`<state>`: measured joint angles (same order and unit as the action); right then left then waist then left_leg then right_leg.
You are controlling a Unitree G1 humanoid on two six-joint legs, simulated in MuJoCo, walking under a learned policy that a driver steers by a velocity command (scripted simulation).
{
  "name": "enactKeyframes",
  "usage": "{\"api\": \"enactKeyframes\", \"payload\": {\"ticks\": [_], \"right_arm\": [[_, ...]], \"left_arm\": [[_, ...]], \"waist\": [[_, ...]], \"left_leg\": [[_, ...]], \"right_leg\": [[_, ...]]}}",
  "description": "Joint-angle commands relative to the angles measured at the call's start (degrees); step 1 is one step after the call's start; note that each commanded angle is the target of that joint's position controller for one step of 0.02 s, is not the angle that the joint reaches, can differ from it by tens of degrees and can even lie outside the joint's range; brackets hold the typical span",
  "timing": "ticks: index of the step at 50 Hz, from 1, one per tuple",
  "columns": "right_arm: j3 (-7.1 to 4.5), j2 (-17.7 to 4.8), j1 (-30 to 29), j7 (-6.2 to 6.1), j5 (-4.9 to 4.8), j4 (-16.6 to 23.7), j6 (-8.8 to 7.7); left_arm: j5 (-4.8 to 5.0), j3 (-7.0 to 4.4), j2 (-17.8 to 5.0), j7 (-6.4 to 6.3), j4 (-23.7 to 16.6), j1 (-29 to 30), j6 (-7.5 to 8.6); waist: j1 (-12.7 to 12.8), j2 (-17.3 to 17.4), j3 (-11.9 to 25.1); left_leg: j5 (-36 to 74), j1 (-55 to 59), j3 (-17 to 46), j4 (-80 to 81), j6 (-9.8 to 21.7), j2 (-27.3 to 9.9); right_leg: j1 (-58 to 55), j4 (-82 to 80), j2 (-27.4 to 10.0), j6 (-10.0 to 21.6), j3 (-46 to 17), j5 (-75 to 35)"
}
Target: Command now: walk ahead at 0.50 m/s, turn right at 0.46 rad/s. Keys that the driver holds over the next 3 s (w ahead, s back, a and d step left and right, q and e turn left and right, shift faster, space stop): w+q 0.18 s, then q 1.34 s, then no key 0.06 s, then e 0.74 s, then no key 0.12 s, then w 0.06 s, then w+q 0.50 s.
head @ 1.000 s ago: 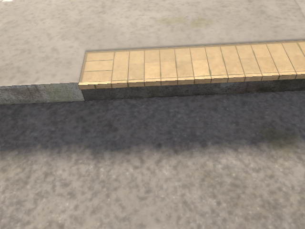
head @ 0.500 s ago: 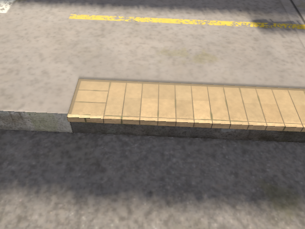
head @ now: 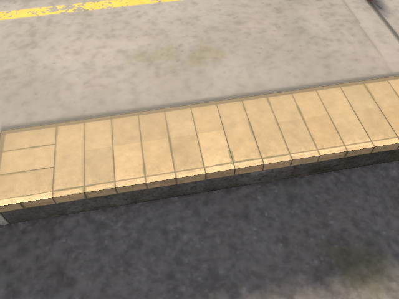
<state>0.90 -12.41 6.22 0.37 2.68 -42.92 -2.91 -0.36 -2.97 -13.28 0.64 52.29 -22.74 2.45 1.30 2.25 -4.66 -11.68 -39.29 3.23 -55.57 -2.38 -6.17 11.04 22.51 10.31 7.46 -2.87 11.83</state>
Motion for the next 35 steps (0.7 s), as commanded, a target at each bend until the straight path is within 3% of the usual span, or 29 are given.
{"api": "enactKeyframes", "payload": {"ticks": [1,3,6,8,9,10,11,12,13,14,15,16,17,21,26,31,33,35], "right_arm": [[-0.98,-4.6,2.9,0.23,-0.89,1.4,-0.58],[-0.97,-4.3,-2.0,0.43,-1.02,2.0,-0.78],[-1.58,-5.6,-7.6,0.85,-1.28,3.7,-0.84],[-2.16,-6.4,-5.4,1.00,-1.30,3.2,-1.12],[-2.61,-6.8,-1.4,0.94,-1.15,1.8,-1.51],[-3.24,-7.7,6.4,0.64,-0.67,-0.8,-2.17],[-4.03,-10.8,16.3,0.01,0.23,-2.7,-2.71],[-6.20,-17.0,20.5,-0.13,0.15,-3.8,-2.01],[-5.45,-12.5,17.8,0.46,-2.62,-4.4,-1.01],[-4.98,-10.7,13.2,0.74,-2.99,-3.7,-0.97],[-4.69,-9.0,10.8,0.94,-2.56,-3.4,-1.01],[-4.57,-8.4,9.8,0.73,-2.65,-3.6,-0.95],[-4.46,-8.0,9.0,0.62,-2.76,-4.1,-0.78],[-5.68,-11.3,9.8,0.35,-2.47,-4.8,-0.29],[-6.43,-12.0,13.1,-0.50,-2.44,-5.4,1.44],[-7.20,-12.6,14.1,-1.00,-1.64,-5.6,3.10],[-7.51,-13.0,13.3,-1.07,-1.44,-5.3,3.64],[-7.69,-13.1,10.4,-1.10,-1.77,-4.6,4.15]], "left_arm": [[0.97,-2.30,-9.2,0.28,-4.6,1.8,1.49],[1.08,-1.83,-7.7,0.21,-3.2,-2.2,1.22],[-0.48,-1.89,-9.1,-0.23,-2.0,-5.1,0.92],[-1.26,-1.96,-9.9,-0.78,-1.2,-5.1,0.99],[-1.40,-1.94,-10.3,-0.88,-0.8,-4.6,1.16],[-1.34,-1.57,-9.4,-0.85,-0.5,-4.1,1.31],[-1.00,-1.13,-8.7,-1.03,-2.3,-2.4,1.81],[0.96,-0.50,-5.4,-1.07,-2.6,-8.6,1.78],[-1.49,-1.31,-9.9,-1.30,-2.9,-4.0,1.75],[-1.84,-1.04,-8.5,-1.15,-3.9,-0.2,1.66],[-1.73,-0.68,-7.6,-1.03,-4.4,2.6,1.64],[-1.65,-0.67,-7.2,-1.02,-4.8,3.8,1.06],[-1.93,-0.49,-6.9,-0.87,-5.0,3.4,0.33],[-1.34,0.06,-6.0,-1.16,-5.4,4.2,-1.49],[-0.78,0.28,-6.4,-2.08,-7.6,12.1,-2.68],[0.08,0.54,-6.9,-2.83,-9.0,16.9,-2.84],[0.56,0.64,-7.2,-3.12,-9.2,16.6,-2.34],[0.91,0.70,-7.2,-3.44,-8.4,13.2,-1.69]], "waist": [[-1.3,-5.5,6.2],[1.8,-5.2,5.1],[3.6,-4.9,1.6],[2.2,-5.2,1.1],[0.1,-5.3,2.7],[-3.5,-3.7,5.9],[-7.6,0.1,12.3],[-6.2,12.9,18.4],[-4.9,6.0,14.9],[-3.0,2.0,8.6],[-2.6,-0.9,6.4],[-1.5,-0.4,4.6],[-0.2,1.0,5.2],[0.9,1.3,9.2],[-1.7,2.7,9.5],[-3.3,4.5,6.8],[-3.1,5.3,6.4],[-1.0,5.8,6.0]], "left_leg": [[13.8,14.7,-2.9,12.5,0.3,2.3],[17.2,13.6,-3.7,16.3,1.4,2.6],[10.4,9.9,-4.1,20.8,3.9,3.2],[4.4,12.9,-4.6,24.4,6.2,4.9],[1.7,18.5,-5.6,26.4,7.5,6.9],[3.3,27.3,-4.3,29.4,9.3,7.4],[10.2,40.3,6.5,29.2,12.9,-1.5],[20.7,52.9,30.6,31.8,23.8,-15.9],[29.1,50.4,34.1,34.6,23.4,-15.3],[34.2,44.2,25.7,33.7,22.6,-13.3],[40.1,39.7,20.7,34.4,21.2,-10.6],[43.5,36.1,16.7,35.3,19.3,-7.9],[44.9,33.4,14.0,36.1,18.0,-5.7],[50.1,30.2,10.7,35.9,17.4,-2.9],[35.3,29.9,14.1,36.0,15.2,-1.7],[26.5,30.7,20.1,33.9,14.9,-1.6],[27.7,31.1,22.8,32.3,14.4,-1.5],[25.9,29.4,24.7,30.5,12.1,0.0]], "right_leg": [[5.8,-7.2,-14.4,5.6,-8.8,-31.8],[1.1,-7.7,-15.4,3.5,-9.8,-26.3],[-7.0,-7.1,-19.0,3.5,-11.9,-23.7],[-10.7,-4.0,-20.4,3.1,-10.8,-29.8],[-11.5,0.8,-19.6,2.4,-8.9,-37.1],[-10.2,10.8,-16.8,1.0,-5.8,-41.9],[-2.2,24.8,-14.1,-0.7,-2.4,-32.0],[15.2,46.7,-4.2,-4.2,4.9,1.4],[21.9,49.4,-5.4,-4.6,1.7,17.7],[23.3,49.3,-8.1,-5.4,-0.1,14.9],[22.7,47.2,-9.6,-6.0,-0.1,12.9],[21.7,44.3,-10.9,-6.6,0.0,12.1],[19.2,41.7,-11.4,-7.4,0.2,11.1],[15.8,36.1,-10.3,-9.6,1.7,7.8],[17.0,29.6,-10.6,-10.3,0.9,3.6],[16.5,23.2,-9.2,-9.9,-0.6,7.2],[14.0,18.6,-8.2,-9.0,-1.2,9.3],[7.1,8.6,-7.5,-8.1,-1.2,7.2]]}}
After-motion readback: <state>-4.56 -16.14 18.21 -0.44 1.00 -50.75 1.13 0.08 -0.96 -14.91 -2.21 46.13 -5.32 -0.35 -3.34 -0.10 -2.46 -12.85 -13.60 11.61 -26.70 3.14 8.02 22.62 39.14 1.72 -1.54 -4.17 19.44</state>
